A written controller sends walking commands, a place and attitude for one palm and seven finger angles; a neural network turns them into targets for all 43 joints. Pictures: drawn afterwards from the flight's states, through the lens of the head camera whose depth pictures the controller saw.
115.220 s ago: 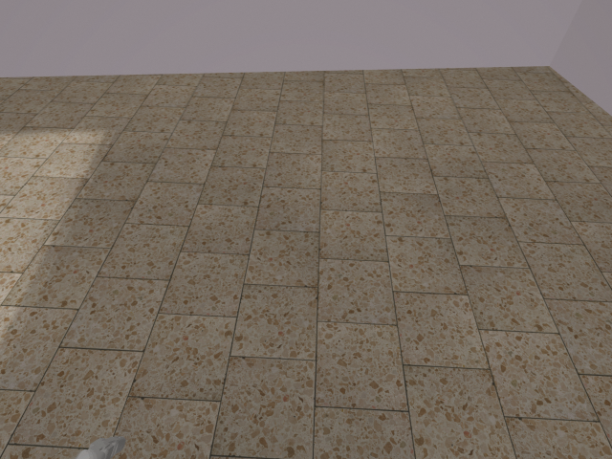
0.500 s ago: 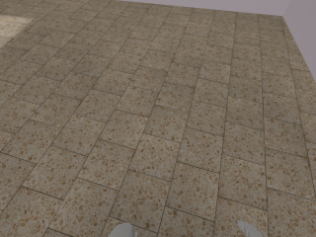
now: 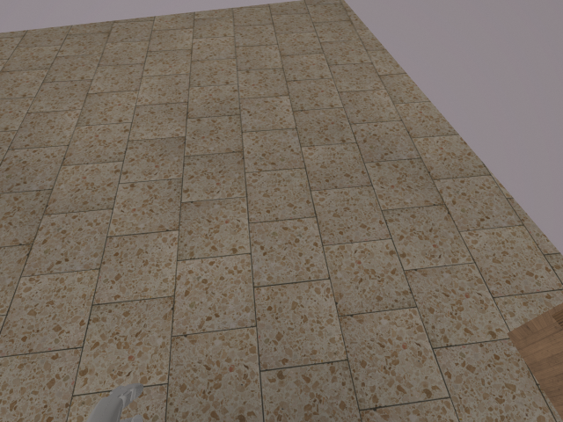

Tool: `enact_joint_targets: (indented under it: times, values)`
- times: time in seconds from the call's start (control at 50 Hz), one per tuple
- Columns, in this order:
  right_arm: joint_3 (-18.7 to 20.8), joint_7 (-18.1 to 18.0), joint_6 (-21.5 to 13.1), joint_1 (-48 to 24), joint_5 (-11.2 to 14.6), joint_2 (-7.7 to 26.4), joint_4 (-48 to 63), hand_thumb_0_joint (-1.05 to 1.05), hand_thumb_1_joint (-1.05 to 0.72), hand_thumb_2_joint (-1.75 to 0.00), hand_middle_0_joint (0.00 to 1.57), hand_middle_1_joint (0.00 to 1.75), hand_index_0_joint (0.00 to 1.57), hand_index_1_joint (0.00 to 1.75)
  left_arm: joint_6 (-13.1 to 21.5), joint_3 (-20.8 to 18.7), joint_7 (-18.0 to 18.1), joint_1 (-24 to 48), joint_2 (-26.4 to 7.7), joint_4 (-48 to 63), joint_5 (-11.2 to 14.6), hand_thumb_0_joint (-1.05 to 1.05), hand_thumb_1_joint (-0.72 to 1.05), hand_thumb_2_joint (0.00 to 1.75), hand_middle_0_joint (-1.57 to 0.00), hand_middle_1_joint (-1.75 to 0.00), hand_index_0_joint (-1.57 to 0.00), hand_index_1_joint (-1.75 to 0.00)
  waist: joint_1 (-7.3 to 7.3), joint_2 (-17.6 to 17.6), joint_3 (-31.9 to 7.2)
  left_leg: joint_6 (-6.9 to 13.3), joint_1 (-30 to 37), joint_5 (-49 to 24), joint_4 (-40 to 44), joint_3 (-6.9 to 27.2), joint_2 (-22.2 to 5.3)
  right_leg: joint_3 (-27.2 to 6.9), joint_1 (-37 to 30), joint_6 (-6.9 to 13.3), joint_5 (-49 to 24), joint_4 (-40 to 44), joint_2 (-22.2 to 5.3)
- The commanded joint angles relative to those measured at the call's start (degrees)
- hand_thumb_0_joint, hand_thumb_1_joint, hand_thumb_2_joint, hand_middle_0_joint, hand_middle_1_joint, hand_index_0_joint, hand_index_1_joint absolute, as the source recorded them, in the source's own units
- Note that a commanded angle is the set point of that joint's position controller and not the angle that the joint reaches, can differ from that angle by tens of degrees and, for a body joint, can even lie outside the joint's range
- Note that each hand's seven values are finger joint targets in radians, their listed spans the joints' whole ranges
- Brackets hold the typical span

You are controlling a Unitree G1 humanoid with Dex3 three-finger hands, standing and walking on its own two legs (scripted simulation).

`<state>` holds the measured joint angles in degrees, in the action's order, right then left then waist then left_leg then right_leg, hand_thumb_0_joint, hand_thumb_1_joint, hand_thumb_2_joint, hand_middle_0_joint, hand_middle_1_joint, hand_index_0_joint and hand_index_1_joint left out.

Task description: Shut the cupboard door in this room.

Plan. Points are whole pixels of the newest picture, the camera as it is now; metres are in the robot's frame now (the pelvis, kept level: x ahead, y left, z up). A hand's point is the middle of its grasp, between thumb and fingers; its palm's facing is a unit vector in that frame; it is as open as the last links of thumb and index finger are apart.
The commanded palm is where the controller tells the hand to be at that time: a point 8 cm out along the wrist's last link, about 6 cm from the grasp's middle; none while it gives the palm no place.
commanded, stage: turn to face it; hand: left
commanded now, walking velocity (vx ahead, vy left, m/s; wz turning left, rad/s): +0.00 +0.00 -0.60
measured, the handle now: out of the picture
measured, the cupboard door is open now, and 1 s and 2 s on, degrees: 8 8 8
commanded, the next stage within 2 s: take the last steps up to it in 1.86 s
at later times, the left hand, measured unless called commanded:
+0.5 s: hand out of the picture +0.14 +0.20 -0.17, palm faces -0.21 -0.96 -0.19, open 7.4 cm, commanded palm none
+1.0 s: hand (231, 381) +0.20 +0.09 -0.14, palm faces -0.53 -0.80 -0.27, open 7.4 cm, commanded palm none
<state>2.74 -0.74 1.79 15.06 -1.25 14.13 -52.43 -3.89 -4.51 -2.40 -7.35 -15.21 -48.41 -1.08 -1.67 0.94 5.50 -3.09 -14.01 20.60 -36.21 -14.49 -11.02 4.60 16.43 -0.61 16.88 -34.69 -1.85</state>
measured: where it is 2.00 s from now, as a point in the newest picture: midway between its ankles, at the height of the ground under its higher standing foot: outside the picture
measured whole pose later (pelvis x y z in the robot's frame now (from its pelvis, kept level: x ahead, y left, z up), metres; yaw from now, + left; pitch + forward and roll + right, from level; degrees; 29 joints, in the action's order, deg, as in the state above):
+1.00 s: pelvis +0.00 -0.02 +0.01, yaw -34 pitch +1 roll +1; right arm 3.6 -0.8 4.1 10.8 -0.8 15.8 -52.5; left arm -2.4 -3.0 -0.2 -9.7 -11.4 -50.3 -0.9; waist -1.0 2.2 5.2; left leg -4.7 -28.3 23.4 -64.8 -2.7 -5.6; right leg 0.3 15.6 2.1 15.8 -30.6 0.4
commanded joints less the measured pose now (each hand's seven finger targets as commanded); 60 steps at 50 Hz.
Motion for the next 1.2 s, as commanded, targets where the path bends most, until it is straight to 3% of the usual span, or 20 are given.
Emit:
enact_joint_targets:
  times: [0.0,0.02,0.04,0.12,0.28,0.34,0.36,0.4,0.42,0.46,0.52,0.68,0.76,0.78,0.8,0.82,0.86,0.96,1.1,1.18]
  values:
    - [1.2,-0.7,-0.4,-6.0,0.6,5.9,8.0,0.00,-0.90,-0.90,0.20,0.30,0.20,0.30,2.7,-3.1,2.3,-13.7,-15.4,-0.2,0.0,0.00,0.90,0.90,-0.20,-0.30,-0.20,-0.30,7.73,-16.8,-11.3,-1.1,-21.3,18.0,-28.7,9.7,5.9,-27.7,-18.1,13.1,-41.9,13.5,-22.2]
    - [1.1,-0.8,0.0,-5.8,0.8,5.5,7.7,0.00,-0.90,-0.90,0.20,0.30,0.20,0.30,2.4,-2.7,2.7,-11.7,-14.3,0.4,0.1,0.00,0.90,0.90,-0.20,-0.30,-0.20,-0.30,6.23,-12.1,-9.3,-0.7,-22.8,13.9,-32.7,13.8,4.8,-24.2,-15.4,13.9,-35.5,14.1,-20.7]
    - [1.3,-1.1,0.0,-5.6,0.6,5.5,6.9,0.00,-0.90,-0.90,0.20,0.30,0.20,0.30,2.5,-2.6,3.1,-8.0,-12.3,1.3,0.0,0.00,0.90,0.90,-0.20,-0.30,-0.20,-0.30,4.71,-17.6,-7.9,-0.9,-24.7,11.1,-33.6,15.0,4.3,-25.1,-13.4,12.6,-30.0,15.3,-17.5]
    - [1.5,-0.2,0.2,-2.8,0.2,5.8,4.3,0.00,-0.90,-0.90,0.20,0.30,0.20,0.30,2.9,-1.3,3.0,-1.7,-8.2,3.4,0.1,0.00,0.90,0.90,-0.20,-0.30,-0.20,-0.30,1.15,-9.9,-7.6,-2.2,-18.3,0.5,-29.6,14.2,5.0,-15.9,-7.5,9.8,-25.8,14.3,-10.7]
    - [1.2,-0.6,-0.6,-5.1,0.7,3.8,6.2,0.00,-0.90,-0.90,0.20,0.30,0.20,0.30,2.5,-2.2,2.7,-4.3,-9.6,2.1,-0.7,0.00,0.90,0.90,-0.20,-0.30,-0.20,-0.30,2.77,-9.4,-8.1,-1.6,-11.6,4.2,-9.4,13.3,8.7,-23.9,-6.6,11.9,-23.0,12.3,-10.6]
    - [1.1,-1.2,-1.3,-0.2,1.1,4.0,4.7,0.00,-0.90,-0.90,0.20,0.30,0.20,0.30,2.0,-2.4,2.6,-1.9,-9.0,2.3,-0.1,0.00,0.90,0.90,-0.20,-0.30,-0.20,-0.30,0.15,-10.0,-9.5,-0.9,-0.5,-4.5,5.2,12.9,10.1,-24.5,-1.3,8.4,-22.9,7.8,-7.9]
    - [1.4,-1.3,-1.8,1.9,1.1,5.2,4.1,0.00,-0.90,-0.90,0.20,0.30,0.20,0.30,1.7,-2.0,2.6,-1.2,-7.3,2.5,0.2,0.00,0.90,0.90,-0.20,-0.30,-0.20,-0.30,-0.95,-6.3,-10.1,-0.5,6.8,-8.8,12.8,14.1,8.0,-22.1,3.8,5.6,-16.9,4.5,-4.8]
    - [2.6,-1.8,-2.3,3.3,-0.1,14.0,4.9,0.00,-0.90,-0.90,0.20,0.30,0.20,0.30,1.3,-1.0,1.9,-2.7,-2.8,4.5,0.7,0.00,0.90,0.90,-0.20,-0.30,-0.20,-0.30,-0.84,17.6,-10.0,9.4,12.1,-19.3,20.8,35.3,-15.6,-7.1,16.9,-0.6,19.0,-18.0,5.8]
    - [2.2,-1.8,-1.9,2.6,-0.6,13.0,5.5,0.00,-0.90,-0.90,0.20,0.30,0.20,0.30,1.2,-1.3,1.8,-1.4,-4.7,4.4,0.1,0.00,0.90,0.90,-0.20,-0.30,-0.20,-0.30,-1.21,10.9,-8.3,12.6,6.6,-21.0,19.8,33.8,-16.9,-8.9,15.0,-0.5,18.7,-26.7,2.9]
    - [1.1,-2.2,-2.3,-3.5,-0.6,9.3,6.9,0.00,-0.90,-0.90,0.20,0.30,0.20,0.30,0.7,-2.2,1.0,-3.4,-5.2,2.6,-0.5,0.00,0.90,0.90,-0.20,-0.30,-0.20,-0.30,1.94,10.8,-6.4,11.2,4.1,-24.8,19.1,26.1,-12.1,-7.8,16.2,-1.8,13.0,-33.6,1.3]
    - [0.9,-2.2,-2.2,-3.5,-0.6,8.1,6.6,0.00,-0.90,-0.90,0.20,0.30,0.20,0.30,0.2,-1.9,0.2,-3.1,-3.5,2.0,-0.1,0.00,0.90,0.90,-0.20,-0.30,-0.20,-0.30,1.94,8.7,-5.5,9.8,6.4,-29.5,17.0,16.5,-7.6,-5.5,16.2,-2.8,8.7,-32.9,0.6]
    - [2.4,-1.4,-1.7,0.7,-0.5,9.7,3.8,0.00,-0.90,-0.90,0.20,0.30,0.20,0.30,0.5,-0.9,-0.2,1.0,-1.5,3.4,-0.1,0.00,0.90,0.90,-0.20,-0.30,-0.20,-0.30,-0.76,12.0,-7.7,10.2,11.0,-32.0,13.0,9.8,-9.1,0.3,10.2,-2.3,8.2,-13.8,0.4]
    - [3.2,-0.7,-1.2,-1.4,-0.2,11.1,3.9,0.00,-0.90,-0.90,0.20,0.30,0.20,0.30,1.5,-1.1,0.0,-3.7,-3.0,1.9,-0.1,0.00,0.90,0.90,-0.20,-0.30,-0.20,-0.30,1.83,10.1,-9.0,6.2,5.6,-26.9,4.8,6.1,-8.7,2.4,-2.3,-0.3,-1.8,3.0,2.0]
    - [3.2,-0.4,-1.2,-2.5,0.2,10.3,4.3,0.00,-0.90,-0.90,0.20,0.30,0.20,0.30,2.0,-1.7,0.3,-8.2,-5.3,0.7,-0.2,0.00,0.90,0.90,-0.20,-0.30,-0.20,-0.30,4.48,5.4,-10.7,3.5,0.9,-20.9,-2.5,3.9,-6.3,-0.8,-10.0,1.0,-9.3,9.9,-0.2]
    - [2.1,-0.1,-1.0,-3.0,0.7,5.5,6.2,0.00,-0.90,-0.90,0.20,0.30,0.20,0.30,2.9,-2.8,1.1,-11.4,-12.0,-0.4,-0.9,0.00,0.90,0.90,-0.20,-0.30,-0.20,-0.30,6.19,-13.9,-11.2,-0.2,-13.5,3.8,-15.4,1.2,1.3,-19.2,-19.5,5.8,-22.8,15.3,-13.5]
    - [1.4,-0.5,-0.5,-6.7,0.5,4.9,8.4,0.00,-0.90,-0.90,0.20,0.30,0.20,0.30,2.7,-3.2,2.0,-13.3,-14.9,-1.1,-0.1,0.00,0.90,0.90,-0.20,-0.30,-0.20,-0.30,7.44,-19.4,-9.7,-1.1,-21.1,18.4,-26.4,6.9,6.1,-28.6,-16.8,11.8,-38.7,14.7,-21.0]
    - [1.6,-0.9,0.4,-7.6,0.5,5.4,7.8,0.00,-0.90,-0.90,0.20,0.30,0.20,0.30,2.5,-3.0,3.2,-9.2,-11.8,-0.1,0.0,0.00,0.90,0.90,-0.20,-0.30,-0.20,-0.30,5.29,-16.7,-6.9,-0.5,-23.4,11.2,-33.2,14.7,4.2,-26.6,-10.8,12.5,-25.0,17.1,-17.7]
    - [1.6,0.0,0.2,-4.1,0.3,5.4,4.7,0.00,-0.90,-0.90,0.20,0.30,0.20,0.30,3.1,-1.5,2.9,-2.4,-8.3,1.9,-0.1,0.00,0.90,0.90,-0.20,-0.30,-0.20,-0.30,1.28,-8.8,-7.9,-2.1,-17.6,0.2,-27.6,13.9,5.2,-16.6,-7.4,9.8,-23.1,14.7,-10.4]
    - [1.2,-0.5,-0.3,-7.4,0.6,4.5,6.6,0.00,-0.90,-0.90,0.20,0.30,0.20,0.30,2.9,-2.1,2.7,-5.7,-9.4,1.1,-0.5,0.00,0.90,0.90,-0.20,-0.30,-0.20,-0.30,3.23,-8.5,-8.4,-2.2,-15.6,3.1,-14.1,13.8,7.9,-23.7,-9.5,12.2,-23.9,13.3,-10.7]
    - [1.1,-1.1,-1.0,-3.9,1.1,4.5,5.8,0.00,-0.90,-0.90,0.20,0.30,0.20,0.30,2.3,-2.4,2.7,-3.2,-9.8,1.3,-0.3,0.00,0.90,0.90,-0.20,-0.30,-0.20,-0.30,1.35,-9.7,-9.4,-1.3,-4.8,-0.8,0.8,13.5,9.9,-26.1,-4.6,10.0,-26.7,9.1,-8.9]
